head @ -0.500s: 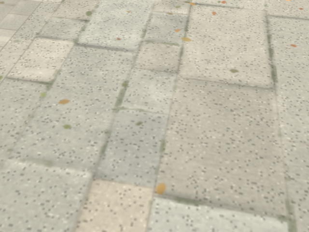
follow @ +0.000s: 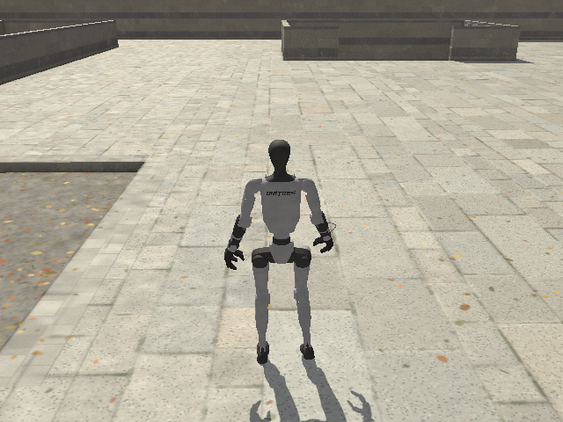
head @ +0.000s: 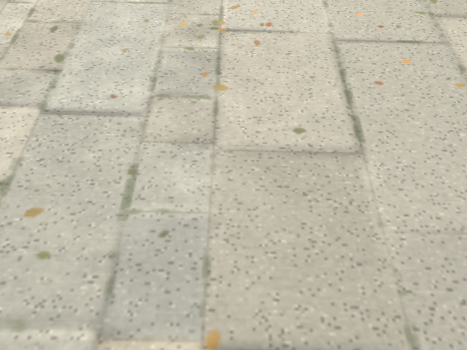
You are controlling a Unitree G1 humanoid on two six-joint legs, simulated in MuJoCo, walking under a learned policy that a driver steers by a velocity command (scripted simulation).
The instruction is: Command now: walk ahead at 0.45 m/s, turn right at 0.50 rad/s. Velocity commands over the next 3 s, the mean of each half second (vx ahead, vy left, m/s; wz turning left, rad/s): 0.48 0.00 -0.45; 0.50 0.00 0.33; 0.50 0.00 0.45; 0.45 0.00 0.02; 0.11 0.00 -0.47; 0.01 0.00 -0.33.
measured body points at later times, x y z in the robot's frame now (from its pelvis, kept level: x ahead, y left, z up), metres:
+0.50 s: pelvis +0.25 -0.09 -0.01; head +0.29 -0.10 +0.44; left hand +0.48 +0.12 -0.10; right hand +0.24 -0.37 -0.14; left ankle +0.18 +0.10 -0.64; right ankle +0.30 -0.17 -0.74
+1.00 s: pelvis +0.55 -0.09 -0.02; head +0.59 -0.10 +0.42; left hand +0.62 +0.19 -0.14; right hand +0.73 -0.36 -0.11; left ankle +0.64 -0.03 -0.74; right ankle +0.34 -0.19 -0.65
